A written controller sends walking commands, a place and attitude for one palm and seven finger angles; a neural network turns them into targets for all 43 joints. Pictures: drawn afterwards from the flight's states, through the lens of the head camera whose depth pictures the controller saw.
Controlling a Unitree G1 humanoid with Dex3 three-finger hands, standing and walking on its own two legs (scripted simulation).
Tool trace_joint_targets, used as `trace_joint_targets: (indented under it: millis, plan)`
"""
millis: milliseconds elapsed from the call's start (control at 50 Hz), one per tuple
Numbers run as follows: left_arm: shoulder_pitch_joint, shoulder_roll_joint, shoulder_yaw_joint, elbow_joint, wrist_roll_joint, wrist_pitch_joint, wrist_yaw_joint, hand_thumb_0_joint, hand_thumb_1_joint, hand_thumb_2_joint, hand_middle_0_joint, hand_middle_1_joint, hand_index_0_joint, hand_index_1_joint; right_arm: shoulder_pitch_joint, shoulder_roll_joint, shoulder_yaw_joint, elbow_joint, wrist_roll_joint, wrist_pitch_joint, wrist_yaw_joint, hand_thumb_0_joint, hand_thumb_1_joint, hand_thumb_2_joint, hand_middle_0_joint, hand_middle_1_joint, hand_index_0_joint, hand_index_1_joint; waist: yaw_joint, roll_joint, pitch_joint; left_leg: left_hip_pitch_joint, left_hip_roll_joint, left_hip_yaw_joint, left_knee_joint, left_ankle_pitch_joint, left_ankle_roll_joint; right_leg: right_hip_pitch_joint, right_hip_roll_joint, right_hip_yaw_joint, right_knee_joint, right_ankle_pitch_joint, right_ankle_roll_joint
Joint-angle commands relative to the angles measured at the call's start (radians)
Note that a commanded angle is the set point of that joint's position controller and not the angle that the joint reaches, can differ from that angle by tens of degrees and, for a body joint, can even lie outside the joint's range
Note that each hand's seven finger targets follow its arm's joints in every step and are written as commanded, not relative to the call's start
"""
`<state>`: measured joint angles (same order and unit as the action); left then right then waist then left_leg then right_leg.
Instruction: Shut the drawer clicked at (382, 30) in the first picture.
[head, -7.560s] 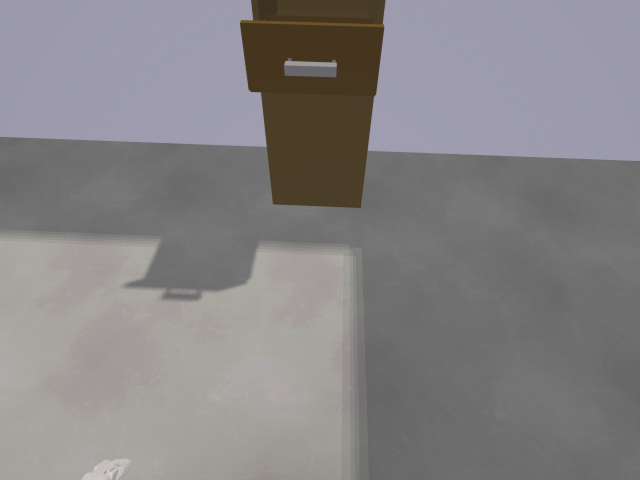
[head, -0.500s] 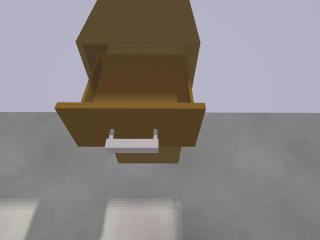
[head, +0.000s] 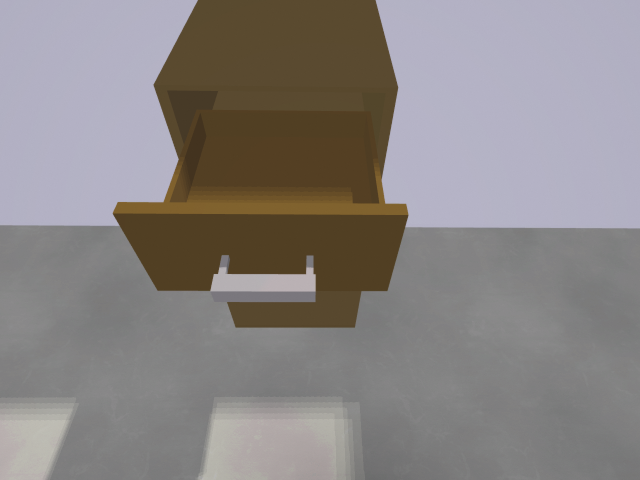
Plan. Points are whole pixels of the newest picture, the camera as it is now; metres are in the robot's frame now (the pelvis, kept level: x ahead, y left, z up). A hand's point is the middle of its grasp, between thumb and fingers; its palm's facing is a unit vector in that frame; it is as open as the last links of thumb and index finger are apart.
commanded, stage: shuffle to correct the standing spot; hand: left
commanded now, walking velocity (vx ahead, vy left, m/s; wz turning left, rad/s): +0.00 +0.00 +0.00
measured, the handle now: (266, 274) +0.37 +0.10 +0.03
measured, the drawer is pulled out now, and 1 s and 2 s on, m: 0.29 0.29 0.29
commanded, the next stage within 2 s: come to a stop and stand still in 0.54 s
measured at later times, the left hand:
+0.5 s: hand out of the picture +0.08 +0.13 -0.18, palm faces +0.04 -0.98 -0.20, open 7.3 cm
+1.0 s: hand (260, 459) +0.18 +0.10 -0.17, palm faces +0.04 -0.97 -0.22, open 7.3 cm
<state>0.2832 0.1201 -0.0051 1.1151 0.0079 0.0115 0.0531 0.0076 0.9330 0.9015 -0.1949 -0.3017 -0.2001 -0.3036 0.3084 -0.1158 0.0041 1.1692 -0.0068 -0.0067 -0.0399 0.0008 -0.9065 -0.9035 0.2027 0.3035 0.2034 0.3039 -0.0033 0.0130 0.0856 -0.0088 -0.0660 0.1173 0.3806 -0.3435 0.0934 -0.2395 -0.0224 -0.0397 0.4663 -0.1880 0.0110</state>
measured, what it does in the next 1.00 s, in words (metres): walks ahead: right foot, then left foot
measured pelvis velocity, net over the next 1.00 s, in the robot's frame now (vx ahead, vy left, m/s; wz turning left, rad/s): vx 0.13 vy -0.08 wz -0.01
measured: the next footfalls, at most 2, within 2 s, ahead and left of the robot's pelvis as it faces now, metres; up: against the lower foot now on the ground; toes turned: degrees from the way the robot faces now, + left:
right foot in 0.54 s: +0.17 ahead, -0.18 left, +0.00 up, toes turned +1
left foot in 0.78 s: +0.14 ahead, +0.03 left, +0.00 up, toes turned +2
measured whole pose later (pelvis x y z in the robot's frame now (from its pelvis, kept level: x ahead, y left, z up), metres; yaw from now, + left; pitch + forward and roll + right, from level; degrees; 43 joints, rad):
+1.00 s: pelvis +0.13 -0.08 +0.00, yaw -1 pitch -1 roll +1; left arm 0.20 0.18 0.02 1.00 0.02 0.01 0.04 0.01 0.93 0.90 -0.20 -0.30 -0.20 -0.30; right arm 0.10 -0.13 -0.03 1.00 -0.01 0.01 -0.03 0.00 -0.92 -0.90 0.20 0.30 0.20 0.30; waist 0.03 -0.02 0.11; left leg -0.19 0.00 0.10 0.49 -0.28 0.03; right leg -0.23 -0.01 -0.06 0.53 -0.28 -0.02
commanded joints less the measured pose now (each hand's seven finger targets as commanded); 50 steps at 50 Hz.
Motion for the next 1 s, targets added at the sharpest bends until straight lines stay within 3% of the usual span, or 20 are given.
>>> trace_joint_targets:
  millis: [0,60,120,180,220,320,420,480,500,520,540,560,580,640,720,740,780,800,840,980]
  plan:
    - [0.078,0.062,0.012,-0.026,-0.004,-0.021,0.005,0.0,0.9,0.9,-0.2,-0.3,-0.2,-0.3,0.098,-0.083,-0.012,-0.003,-0.001,-0.009,-0.012,0.0,-0.9,-0.9,0.2,0.3,0.2,0.3,-0.005,-0.006,0.008,-0.089,0.181,-0.143,-0.084,0.354,-0.058,0.044,-0.087,0.094,-0.027,0.193,-0.052]
    - [0.079,0.057,0.013,-0.022,-0.004,-0.019,0.006,0.0,0.9,0.9,-0.2,-0.3,-0.2,-0.3,0.107,-0.081,-0.012,-0.002,0.0,-0.009,-0.014,0.0,-0.9,-0.9,0.2,0.3,0.2,0.3,-0.006,0.007,0.012,-0.087,0.188,-0.144,-0.086,0.405,-0.064,0.042,-0.079,0.086,-0.014,0.181,-0.049]
    - [0.074,0.047,0.012,-0.016,-0.001,-0.012,0.0,0.0,0.9,0.9,-0.2,-0.3,-0.2,-0.3,0.128,-0.084,-0.012,0.005,-0.004,-0.01,-0.017,0.0,-0.9,-0.9,0.2,0.3,0.2,0.3,-0.015,0.003,0.034,-0.087,0.213,-0.172,-0.123,0.276,-0.055,0.005,-0.045,0.052,0.009,0.039,-0.037]
    - [0.047,0.034,0.018,-0.038,0.01,0.0,-0.009,0.0,0.9,0.9,-0.2,-0.3,-0.2,-0.3,0.147,-0.105,-0.023,0.003,-0.012,-0.003,-0.022,0.0,-0.9,-0.9,0.2,0.3,0.2,0.3,-0.029,0.042,0.11,-0.091,0.283,-0.254,-0.18,0.137,-0.023,-0.115,-0.017,0.006,0.102,-0.103,-0.026]
    - [0.011,0.04,0.027,-0.064,0.015,0.007,-0.015,0.0,0.9,0.9,-0.2,-0.3,-0.2,-0.3,0.185,-0.11,-0.028,0.005,-0.018,-0.002,-0.027,0.0,-0.9,-0.9,0.2,0.3,0.2,0.3,-0.049,0.059,0.152,-0.059,0.348,-0.316,-0.201,0.151,0.037,-0.24,-0.017,0.001,0.241,-0.214,-0.023]
    - [-0.066,0.043,0.049,-0.125,0.012,-0.001,-0.03,0.0,0.9,0.9,-0.2,-0.3,-0.2,-0.3,0.229,-0.11,-0.023,-0.011,-0.028,-0.021,-0.034,0.0,-0.9,-0.9,0.2,0.3,0.2,0.3,-0.059,0.019,0.153,0.041,0.409,-0.323,-0.122,0.61,0.108,-0.401,-0.065,0.014,0.431,-0.253,-0.026]
    - [-0.067,0.05,0.06,-0.148,0.0,0.0,-0.048,0.0,0.9,0.9,-0.2,-0.3,-0.2,-0.3,0.177,-0.158,-0.035,-0.037,-0.031,-0.021,-0.035,0.0,-0.9,-0.9,0.2,0.3,0.2,0.3,-0.027,0.076,0.079,0.014,0.365,-0.214,-0.05,0.717,0.069,-0.254,-0.047,-0.05,0.28,-0.196,-0.042]
    - [0.142,0.088,0.072,-0.091,0.003,-0.013,-0.05,0.0,0.9,0.9,-0.2,-0.3,-0.2,-0.3,0.134,-0.184,-0.051,-0.053,-0.014,-0.016,-0.028,0.0,-0.9,-0.9,0.2,0.3,0.2,0.3,0.071,0.043,-0.044,-0.083,0.263,-0.091,0.204,0.758,-0.004,0.095,0.021,-0.1,0.053,0.033,-0.062]
    - [0.243,0.152,0.083,-0.06,0.011,-0.022,-0.043,0.0,0.9,0.9,-0.2,-0.3,-0.2,-0.3,0.137,-0.165,-0.058,-0.06,-0.001,-0.015,-0.019,0.0,-0.9,-0.9,0.2,0.3,0.2,0.3,0.103,-0.091,-0.125,-0.231,0.176,-0.037,0.413,0.545,-0.043,0.282,-0.094,0.085,0.032,0.198,-0.134]
    - [0.287,0.223,0.1,-0.054,0.005,-0.027,-0.036,0.0,0.9,0.9,-0.2,-0.3,-0.2,-0.3,0.153,-0.107,-0.055,-0.087,0.004,-0.012,-0.015,0.0,-0.9,-0.9,0.2,0.3,0.2,0.3,0.095,-0.312,-0.183,-0.421,0.049,0.027,0.68,-0.166,-0.092,0.4,-0.33,0.395,-0.089,0.45,-0.276]
    - [0.262,0.22,0.096,-0.056,-0.005,-0.028,-0.028,0.0,0.9,0.9,-0.2,-0.3,-0.2,-0.3,0.096,-0.1,-0.054,-0.103,0.001,0.003,-0.017,0.0,-0.9,-0.9,0.2,0.3,0.2,0.3,0.094,-0.226,-0.154,-0.452,0.085,-0.078,0.815,-0.34,-0.085,0.302,-0.37,0.448,-0.153,0.356,-0.35]
    - [0.163,0.212,0.091,-0.079,-0.001,-0.017,-0.021,0.0,0.9,0.9,-0.2,-0.3,-0.2,-0.3,0.069,-0.074,-0.057,-0.111,-0.001,0.008,-0.011,0.0,-0.9,-0.9,0.2,0.3,0.2,0.3,0.056,-0.105,-0.042,-0.473,0.115,-0.09,0.822,-0.332,-0.077,0.133,-0.344,0.406,-0.183,0.079,-0.344]
    - [0.069,0.194,0.087,-0.114,0.006,-0.015,-0.019,0.0,0.9,0.9,-0.2,-0.3,-0.2,-0.3,0.04,-0.059,-0.057,-0.119,-0.009,0.016,-0.002,0.0,-0.9,-0.9,0.2,0.3,0.2,0.3,0.034,-0.134,0.025,-0.463,0.142,-0.091,0.819,-0.285,-0.076,-0.013,-0.308,0.386,-0.213,-0.084,-0.31]
    - [-0.063,0.167,0.074,-0.167,0.024,-0.012,-0.01,0.0,0.9,0.9,-0.2,-0.3,-0.2,-0.3,0.081,-0.05,-0.048,-0.123,-0.016,0.025,0.009,0.0,-0.9,-0.9,0.2,0.3,0.2,0.3,-0.038,-0.094,-0.005,-0.306,0.162,-0.081,0.575,-0.223,-0.082,-0.16,-0.25,0.23,-0.183,-0.044,-0.249]
    - [-0.031,0.16,0.056,-0.131,0.002,-0.029,-0.014,0.0,0.9,0.9,-0.2,-0.3,-0.2,-0.3,0.119,-0.02,-0.028,-0.091,-0.005,0.004,0.006,0.0,-0.9,-0.9,0.2,0.3,0.2,0.3,-0.044,-0.021,-0.108,-0.112,0.102,-0.033,0.149,0.101,-0.119,-0.069,-0.18,0.137,-0.075,0.219,-0.17]
    - [-0.031,0.145,0.051,-0.131,-0.004,-0.032,-0.017,0.0,0.9,0.9,-0.2,-0.3,-0.2,-0.3,0.104,-0.044,-0.029,-0.091,0.0,-0.003,0.005,0.0,-0.9,-0.9,0.2,0.3,0.2,0.3,-0.04,-0.011,-0.098,-0.073,0.116,-0.064,0.058,0.196,-0.116,-0.055,-0.152,0.117,-0.038,0.249,-0.13]
    - [-0.006,0.109,0.042,-0.132,-0.008,-0.029,-0.018,0.0,0.9,0.9,-0.2,-0.3,-0.2,-0.3,0.015,-0.124,-0.036,-0.121,-0.004,-0.016,0.0,0.0,-0.9,-0.9,0.2,0.3,0.2,0.3,0.008,0.092,-0.1,-0.128,0.252,-0.182,0.022,0.545,-0.06,0.021,-0.078,0.072,0.003,0.203,-0.048]
    - [0.008,0.11,0.038,-0.128,-0.002,-0.026,-0.012,0.0,0.9,0.9,-0.2,-0.3,-0.2,-0.3,-0.035,-0.137,-0.037,-0.139,-0.004,-0.009,0.001,0.0,-0.9,-0.9,0.2,0.3,0.2,0.3,0.021,0.05,-0.095,-0.159,0.256,-0.167,0.038,0.538,-0.053,0.061,-0.077,0.078,-0.022,0.172,-0.039]
    - [0.005,0.138,0.04,-0.119,0.003,-0.017,-0.007,0.0,0.9,0.9,-0.2,-0.3,-0.2,-0.3,-0.082,-0.128,-0.038,-0.147,-0.001,-0.005,-0.003,0.0,-0.9,-0.9,0.2,0.3,0.2,0.3,0.021,0.136,-0.054,-0.144,0.239,-0.165,0.037,0.68,-0.049,0.062,-0.091,0.079,0.015,0.271,-0.032]
    - [0.01,0.172,0.059,-0.173,0.01,-0.001,-0.002,0.0,0.9,0.9,-0.2,-0.3,-0.2,-0.3,-0.106,-0.187,-0.077,-0.2,-0.008,0.035,-0.006,0.0,-0.9,-0.9,0.2,0.3,0.2,0.3,0.004,-0.002,-0.105,-0.064,0.257,-0.167,0.097,0.695,-0.028,-0.015,-0.076,0.068,0.09,0.283,-0.025]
